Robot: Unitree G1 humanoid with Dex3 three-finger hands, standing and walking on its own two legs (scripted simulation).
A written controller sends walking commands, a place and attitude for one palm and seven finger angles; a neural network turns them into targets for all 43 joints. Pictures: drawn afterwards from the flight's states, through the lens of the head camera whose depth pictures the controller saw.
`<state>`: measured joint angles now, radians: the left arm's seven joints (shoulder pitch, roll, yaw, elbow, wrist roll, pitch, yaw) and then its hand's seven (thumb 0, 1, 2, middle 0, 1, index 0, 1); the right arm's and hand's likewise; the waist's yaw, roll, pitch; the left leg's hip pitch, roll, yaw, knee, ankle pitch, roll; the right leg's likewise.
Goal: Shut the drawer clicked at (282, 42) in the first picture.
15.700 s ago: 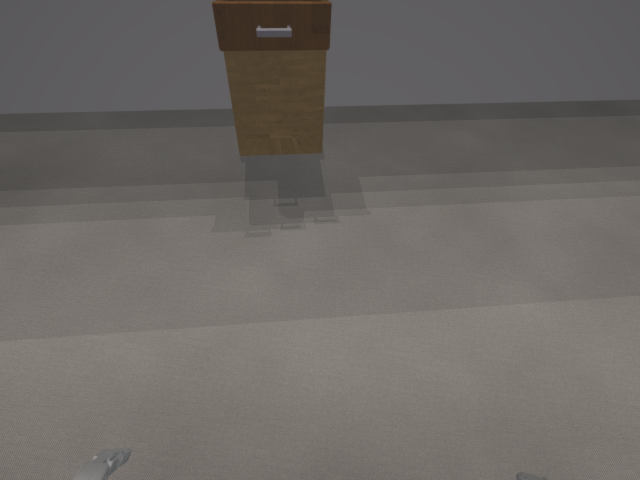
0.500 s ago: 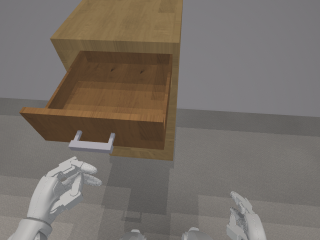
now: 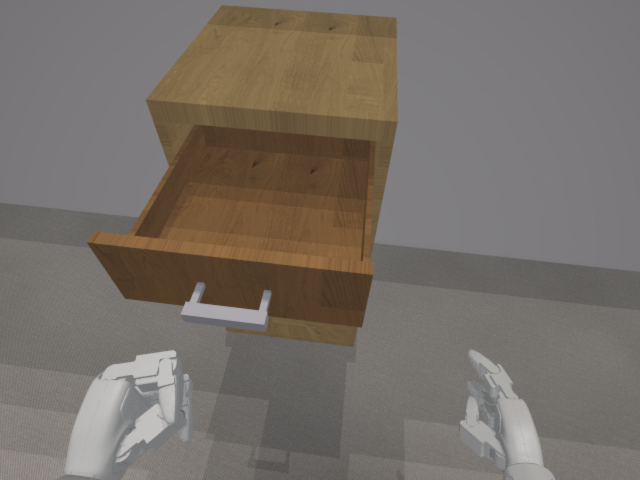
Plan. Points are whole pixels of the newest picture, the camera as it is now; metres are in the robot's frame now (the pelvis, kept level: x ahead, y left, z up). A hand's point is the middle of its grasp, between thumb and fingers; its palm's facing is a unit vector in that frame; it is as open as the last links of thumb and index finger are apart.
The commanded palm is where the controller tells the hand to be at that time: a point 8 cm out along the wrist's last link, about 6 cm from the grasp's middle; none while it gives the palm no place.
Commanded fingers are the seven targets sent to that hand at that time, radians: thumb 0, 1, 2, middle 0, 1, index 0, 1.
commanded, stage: raise the hand and make a fist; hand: left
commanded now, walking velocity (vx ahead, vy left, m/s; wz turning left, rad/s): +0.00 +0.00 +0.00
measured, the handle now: (229, 304) +0.34 +0.16 +0.01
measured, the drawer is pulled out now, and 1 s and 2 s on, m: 0.28 0.28 0.28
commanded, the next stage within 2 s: bring the fist close to the handle in 0.64 s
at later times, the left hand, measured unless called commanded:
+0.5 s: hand (200, 425) +0.16 +0.13 +0.10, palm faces -0.05 -1.00 -0.04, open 3.2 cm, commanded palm +0.12 +0.19 +0.11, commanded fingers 0.00 0.90 0.90 -1.40 -1.60 -1.40 -1.60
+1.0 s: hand (202, 426) +0.17 +0.13 +0.08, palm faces -0.01 -1.00 -0.07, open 3.2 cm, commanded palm +0.14 +0.19 +0.08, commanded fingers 0.00 0.90 0.90 -1.40 -1.60 -1.40 -1.60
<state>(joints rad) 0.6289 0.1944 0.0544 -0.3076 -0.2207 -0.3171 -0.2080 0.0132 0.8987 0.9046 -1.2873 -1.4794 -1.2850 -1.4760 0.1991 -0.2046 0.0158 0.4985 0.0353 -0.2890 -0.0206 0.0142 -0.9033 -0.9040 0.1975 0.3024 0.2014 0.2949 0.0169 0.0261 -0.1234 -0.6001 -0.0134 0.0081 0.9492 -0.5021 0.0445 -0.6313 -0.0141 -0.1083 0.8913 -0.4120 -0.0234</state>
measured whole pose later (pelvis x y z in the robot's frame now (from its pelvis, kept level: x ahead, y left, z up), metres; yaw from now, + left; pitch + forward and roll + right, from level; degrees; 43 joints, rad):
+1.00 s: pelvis +0.00 -0.04 +0.00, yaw +1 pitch +9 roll -1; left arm 0.65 0.21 0.10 -0.25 -0.25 -0.34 -0.24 0.01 0.90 0.90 -1.40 -1.60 -1.40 -1.60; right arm 0.23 -0.24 0.01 0.53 0.04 -0.27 -0.04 0.01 -0.90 -0.90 0.20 0.30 0.20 0.30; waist 0.01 0.04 -0.11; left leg -0.59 0.01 -0.02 0.91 -0.48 0.00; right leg -0.62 0.01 -0.14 0.87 -0.41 -0.07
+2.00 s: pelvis -0.01 +0.00 -0.04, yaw -1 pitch +18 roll -2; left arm 0.35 0.19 0.01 -0.08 -0.18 -0.38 -0.12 0.01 0.90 0.90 -1.40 -1.60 -1.40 -1.60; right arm 0.24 -0.23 0.03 0.47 0.01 -0.15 0.00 0.01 -0.90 -0.90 0.20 0.30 0.20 0.30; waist -0.02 0.03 -0.16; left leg -0.90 -0.01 0.02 1.16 -0.57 0.04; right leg -0.94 -0.02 -0.10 1.10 -0.47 -0.03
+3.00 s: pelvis -0.03 -0.01 -0.04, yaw +1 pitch +18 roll -2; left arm -0.09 0.23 0.05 0.30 -0.18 -0.38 -0.14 -0.07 0.77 0.97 -1.40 -1.60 -1.40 -1.60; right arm 0.20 -0.25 0.04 0.58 0.02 -0.14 -0.03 0.01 -0.90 -0.90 0.20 0.30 0.20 0.30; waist -0.02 0.03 -0.13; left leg -0.94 -0.01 -0.01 1.17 -0.53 0.03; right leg -0.97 -0.03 -0.13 1.11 -0.45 -0.05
